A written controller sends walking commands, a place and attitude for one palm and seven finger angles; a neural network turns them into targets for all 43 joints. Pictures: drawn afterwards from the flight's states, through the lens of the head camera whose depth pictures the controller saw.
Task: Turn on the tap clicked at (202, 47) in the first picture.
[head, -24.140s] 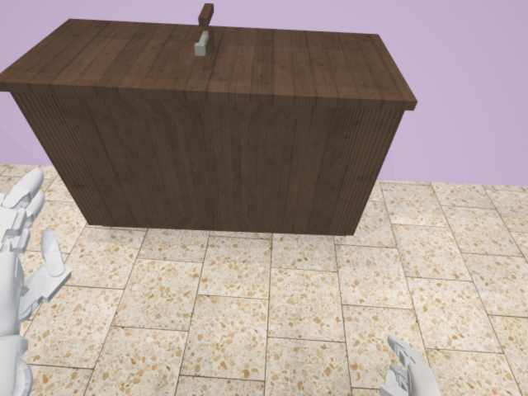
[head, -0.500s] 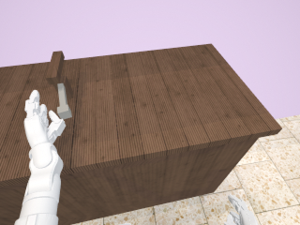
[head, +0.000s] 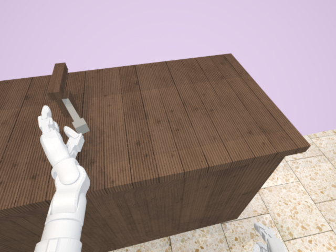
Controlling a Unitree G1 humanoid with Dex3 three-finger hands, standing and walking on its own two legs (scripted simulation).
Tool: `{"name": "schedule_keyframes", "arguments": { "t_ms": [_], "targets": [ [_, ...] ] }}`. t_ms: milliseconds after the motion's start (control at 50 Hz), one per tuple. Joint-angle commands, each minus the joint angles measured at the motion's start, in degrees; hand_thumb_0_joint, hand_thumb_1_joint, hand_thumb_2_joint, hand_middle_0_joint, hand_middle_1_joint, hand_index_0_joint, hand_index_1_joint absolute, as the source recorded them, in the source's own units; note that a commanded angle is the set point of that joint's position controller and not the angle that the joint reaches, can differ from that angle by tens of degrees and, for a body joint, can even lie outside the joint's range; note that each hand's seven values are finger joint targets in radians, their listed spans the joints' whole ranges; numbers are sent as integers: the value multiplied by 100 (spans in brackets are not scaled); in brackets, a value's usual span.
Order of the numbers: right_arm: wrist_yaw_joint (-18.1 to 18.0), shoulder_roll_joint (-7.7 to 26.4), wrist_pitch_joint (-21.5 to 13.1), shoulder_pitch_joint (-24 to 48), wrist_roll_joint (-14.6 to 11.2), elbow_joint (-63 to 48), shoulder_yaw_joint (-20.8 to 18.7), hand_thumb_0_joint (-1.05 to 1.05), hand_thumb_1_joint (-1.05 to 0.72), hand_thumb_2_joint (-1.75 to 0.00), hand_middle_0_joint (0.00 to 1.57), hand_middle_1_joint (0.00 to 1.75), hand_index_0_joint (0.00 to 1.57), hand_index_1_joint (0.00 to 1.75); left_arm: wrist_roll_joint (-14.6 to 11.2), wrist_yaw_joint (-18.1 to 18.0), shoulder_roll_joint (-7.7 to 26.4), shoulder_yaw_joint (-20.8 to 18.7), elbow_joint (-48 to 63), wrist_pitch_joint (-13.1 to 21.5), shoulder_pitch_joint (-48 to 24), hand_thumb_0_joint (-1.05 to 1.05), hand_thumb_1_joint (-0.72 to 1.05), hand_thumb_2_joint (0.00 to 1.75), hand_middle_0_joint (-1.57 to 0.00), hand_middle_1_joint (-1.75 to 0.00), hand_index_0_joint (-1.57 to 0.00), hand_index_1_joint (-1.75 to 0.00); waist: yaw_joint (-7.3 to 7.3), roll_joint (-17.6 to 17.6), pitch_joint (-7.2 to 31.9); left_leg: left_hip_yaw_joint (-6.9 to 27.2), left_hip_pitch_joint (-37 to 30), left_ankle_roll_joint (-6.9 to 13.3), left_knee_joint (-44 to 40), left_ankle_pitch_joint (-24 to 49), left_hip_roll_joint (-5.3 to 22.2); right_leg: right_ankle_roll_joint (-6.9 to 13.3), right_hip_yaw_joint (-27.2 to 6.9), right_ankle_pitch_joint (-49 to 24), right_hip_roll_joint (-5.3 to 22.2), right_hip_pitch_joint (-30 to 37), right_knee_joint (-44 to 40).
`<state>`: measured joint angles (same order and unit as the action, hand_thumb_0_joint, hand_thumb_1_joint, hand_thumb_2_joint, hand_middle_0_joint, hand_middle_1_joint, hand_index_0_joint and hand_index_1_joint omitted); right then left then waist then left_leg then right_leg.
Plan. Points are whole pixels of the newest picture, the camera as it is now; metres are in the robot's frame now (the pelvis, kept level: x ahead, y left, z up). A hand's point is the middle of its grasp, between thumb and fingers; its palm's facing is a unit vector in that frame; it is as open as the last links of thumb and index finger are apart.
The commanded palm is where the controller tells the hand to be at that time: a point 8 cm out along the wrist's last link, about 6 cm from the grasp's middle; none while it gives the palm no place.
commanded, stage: push the lever round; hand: left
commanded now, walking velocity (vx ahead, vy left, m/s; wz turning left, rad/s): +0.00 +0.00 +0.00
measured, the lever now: (80, 126) +0.38 +0.25 +0.10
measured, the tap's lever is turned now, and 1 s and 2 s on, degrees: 23 54 78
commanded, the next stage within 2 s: lift the hand up off the lever in 1.70 s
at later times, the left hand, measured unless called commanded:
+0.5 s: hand (97, 128) +0.38 +0.21 +0.10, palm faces +0.71 -0.70 -0.05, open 7.7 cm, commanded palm +0.33 +0.22 +0.10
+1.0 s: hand (108, 119) +0.41 +0.19 +0.10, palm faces +0.78 -0.63 -0.07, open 7.6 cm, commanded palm +0.36 +0.19 +0.10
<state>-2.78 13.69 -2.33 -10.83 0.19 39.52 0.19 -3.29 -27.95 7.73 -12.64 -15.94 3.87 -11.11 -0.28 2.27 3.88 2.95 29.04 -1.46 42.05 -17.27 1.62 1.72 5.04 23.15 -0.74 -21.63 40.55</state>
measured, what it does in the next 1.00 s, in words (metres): stands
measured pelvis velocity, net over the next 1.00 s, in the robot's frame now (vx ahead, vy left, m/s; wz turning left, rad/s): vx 0.00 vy -0.01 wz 0.01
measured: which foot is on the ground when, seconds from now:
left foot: down 0.00-1.00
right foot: down 0.00-1.00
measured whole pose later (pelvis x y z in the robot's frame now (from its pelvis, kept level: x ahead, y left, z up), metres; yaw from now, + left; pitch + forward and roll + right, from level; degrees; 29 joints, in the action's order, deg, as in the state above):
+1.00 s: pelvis +0.00 -0.01 +0.00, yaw +0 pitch +7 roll -1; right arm 0.2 11.7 2.2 -9.6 3.5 43.2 -1.9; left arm 3.6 -48.2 0.6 -14.6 -34.1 0.0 -31.0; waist 1.7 2.0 6.2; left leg 3.9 33.4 -2.4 43.2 -17.3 2.1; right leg 2.7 5.9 23.7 -1.3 -26.0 42.1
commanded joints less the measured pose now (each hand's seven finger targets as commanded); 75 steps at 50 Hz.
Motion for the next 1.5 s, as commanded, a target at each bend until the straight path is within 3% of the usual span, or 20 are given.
{"name": "schedule_keyframes", "arguments": {
  "t_ms": [0, 40, 220, 380, 540, 560, 640, 700, 740, 820, 840, 920, 940, 1020, 1040, 1080, 1140, 1200, 1440, 1480],
  "targets": [
    [-55, 700, -207, 652, 4, -820, -219, 0, -90, -90, 20, 30, 20, 30, 201, -183, 646, 192, 1261, 250, -2154, 0, 90, 90, -15, -15, -15, -15, 151, -90, 1270, -44, -1117, 261, -428, 853, -158, -49, -220, -1404, 34, -142, -787],
    [-84, 711, -138, 674, 14, -734, -224, 0, -90, -90, 20, 30, 20, 30, 257, -315, 867, -66, 1077, 190, -2229, 0, 90, 90, -15, -15, -15, -15, 135, -103, 1160, -1, -1044, 261, -476, 722, -164, -37, -231, -1234, 30, -154, -823],
    [-16, 630, -4, 677, 100, -726, -257, 0, -90, -90, 20, 30, 20, 30, 408, -744, 457, 171, 897, 132, -2698, 0, 90, 90, -15, -15, -15, -15, 141, -168, 1625, -39, -1149, 240, -351, 1042, -145, -20, -204, -1551, 47, -55, -718],
    [54, 582, 69, 750, 142, -672, -277, 0, -90, -90, 20, 30, 20, 30, 557, -1066, 94, 418, 667, 73, -3155, 0, 90, 90, -15, -15, -15, -15, 206, -124, 1523, -47, -1111, 231, -340, 988, -128, -8, -180, -1427, 52, -201, -728],
    [92, 577, 141, 703, 201, -530, -335, 0, -90, -90, 20, 30, 20, 30, 674, -1402, 194, 113, 234, 3, -3383, 0, 90, 90, -15, -15, -15, -15, 146, -151, 1642, -39, -1021, 204, -345, 1048, -123, 15, -166, -1426, 57, -137, -708],
    [124, 546, 128, 723, 205, -570, -317, 0, -90, -90, 20, 30, 20, 30, 687, -1421, -50, 376, 365, 25, -3626, 0, 90, 90, -15, -15, -15, -15, 211, -98, 1688, -54, -1086, 208, -311, 1095, -125, 10, -146, -1477, 65, -195, -674],
    [154, 573, 155, 658, 246, -455, -358, 0, -90, -90, 20, 30, 20, 30, 726, -1602, 105, 78, -77, -40, -3560, 0, 90, 90, -15, -15, -15, -15, 176, -269, 1614, -49, -905, 202, -305, 1039, -129, 6, -141, -1440, 61, -172, -711],
    [184, 529, 148, 677, 262, -491, -363, 0, -90, -90, 20, 30, 20, 30, 754, -1686, -123, 281, -34, -17, -3827, 0, 90, 90, -15, -15, -15, -15, 228, -220, 1745, -115, -967, 219, -231, 1103, -118, -6, -152, -1519, 76, -212, -703],
    [171, 563, 190, 620, 274, -378, -382, 0, -90, -90, 20, 30, 20, 30, 782, -1783, 156, -63, -362, -65, -3897, 0, 90, 90, -15, -15, -15, -15, 223, -394, 1635, -64, -818, 210, -276, 986, -119, -11, -140, -1392, 70, -215, -727],
    [209, 526, 219, 622, 292, -412, -374, 0, -90, -90, 20, 30, 20, 30, 817, -1867, -9, 100, -382, -56, -4287, 0, 90, 90, -15, -15, -15, -15, 286, -317, 1784, -139, -818, 225, -176, 1095, -128, -29, -177, -1594, 108, -204, -704],
    [202, 541, 237, 576, 305, -351, -408, 0, -90, -90, 20, 30, 20, 30, 862, -1929, 204, -181, -470, -55, -4218, 0, 90, 90, -15, -15, -15, -15, 227, -243, 1818, -111, -822, 216, -200, 1134, -123, -11, -164, -1587, 92, -173, -689],
    [275, 506, 220, 558, 336, -361, -397, 0, -90, -90, 20, 30, 20, 30, 907, -2027, -135, 107, -596, -68, -4450, 0, 90, 90, -15, -15, -15, -15, 317, -271, 1840, -154, -793, 223, -101, 1177, -120, -28, -146, -1683, 99, -284, -643],
    [267, 541, 240, 519, 345, -309, -435, 0, -90, -90, 20, 30, 20, 30, 920, -2077, 126, -221, -709, -79, -4306, 0, 90, 90, -15, -15, -15, -15, 248, -363, 1866, -96, -738, 210, -144, 1164, -112, -12, -119, -1619, 78, -229, -634],
    [325, 497, 211, 541, 363, -297, -417, 0, -90, -90, 20, 30, 20, 30, 964, -2159, -290, 180, -849, -114, -4799, 0, 90, 90, -15, -15, -15, -15, 384, -301, 1823, -129, -729, 214, -80, 1083, -110, -28, -110, -1513, 84, -450, -612],
    [314, 537, 221, 505, 363, -216, -438, 0, -90, -90, 20, 30, 20, 30, 995, -2220, -35, -103, -979, -121, -4835, 0, 90, 90, -15, -15, -15, -15, 354, -325, 1784, -76, -680, 206, -118, 1016, -106, -13, -101, -1409, 74, -466, -618],
    [351, 505, 196, 499, 385, -234, -426, 0, -90, -90, 20, 30, 20, 30, 1004, -2267, -283, 108, -1027, -131, -5059, 0, 90, 90, -15, -15, -15, -15, 410, -313, 1901, -121, -712, 220, -58, 1060, -118, -29, -99, -1471, 82, -512, -590],
    [377, 524, 211, 417, 422, -158, -467, 0, -90, -90, 20, 30, 20, 30, 1073, -2378, -72, -187, -1156, -164, -5032, 0, 90, 90, -15, -15, -15, -15, 338, -251, 2097, -98, -714, 197, -13, 1240, -110, -11, -83, -1642, 67, -460, -507],
    [451, 496, 217, 347, 446, -208, -466, 0, -90, -90, 20, 30, 20, 30, 1127, -2411, -284, 1, -1146, -188, -5175, 0, 90, 90, -15, -15, -15, -15, 394, -232, 2242, -137, -758, 197, 84, 1448, -106, -16, -60, -1916, 79, -455, -406],
    [427, 549, 229, 152, 457, -83, -505, 0, -90, -90, 20, 30, 20, 30, 1200, -2445, 105, -392, -1549, -176, -5481, 0, 90, 90, -15, -15, -15, -15, 447, -344, 2135, -149, -528, 226, 85, 1254, -133, -58, -116, -1874, 86, -479, -451],
    [456, 513, 216, 121, 459, -128, -478, 0, -90, -90, 20, 30, 20, 30, 1188, -2428, -79, -209, -1585, -160, -5629, 0, 90, 90, -15, -15, -15, -15, 505, -365, 2150, -166, -526, 237, 101, 1230, -147, -72, -108, -1877, 87, -508, -447]
  ]
}}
